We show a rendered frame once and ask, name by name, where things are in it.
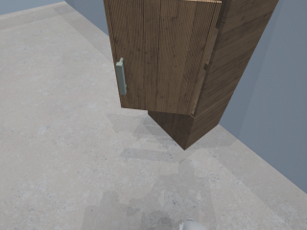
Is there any cupboard door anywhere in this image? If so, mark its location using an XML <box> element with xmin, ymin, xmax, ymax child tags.
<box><xmin>103</xmin><ymin>0</ymin><xmax>222</xmax><ymax>115</ymax></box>

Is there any handle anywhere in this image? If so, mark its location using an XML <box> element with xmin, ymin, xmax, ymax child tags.
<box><xmin>115</xmin><ymin>57</ymin><xmax>127</xmax><ymax>95</ymax></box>

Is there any right robot thigh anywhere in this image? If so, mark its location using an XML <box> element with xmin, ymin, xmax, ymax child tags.
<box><xmin>177</xmin><ymin>220</ymin><xmax>206</xmax><ymax>230</ymax></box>

